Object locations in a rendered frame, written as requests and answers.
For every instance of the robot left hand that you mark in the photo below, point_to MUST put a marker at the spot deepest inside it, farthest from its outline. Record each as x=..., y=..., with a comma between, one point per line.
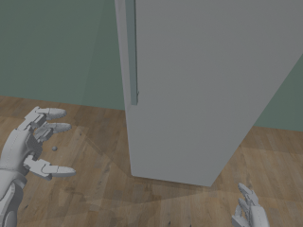
x=21, y=143

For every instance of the left robot forearm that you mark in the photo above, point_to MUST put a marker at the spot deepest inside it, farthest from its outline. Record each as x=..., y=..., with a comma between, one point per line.
x=12, y=184

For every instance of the handle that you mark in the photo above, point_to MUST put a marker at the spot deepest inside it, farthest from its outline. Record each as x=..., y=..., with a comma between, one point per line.
x=130, y=7

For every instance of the fridge door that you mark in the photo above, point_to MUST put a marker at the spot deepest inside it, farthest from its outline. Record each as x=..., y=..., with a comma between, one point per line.
x=206, y=70

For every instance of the robot right hand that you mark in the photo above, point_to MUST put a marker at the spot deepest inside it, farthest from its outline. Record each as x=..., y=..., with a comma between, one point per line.
x=255, y=214

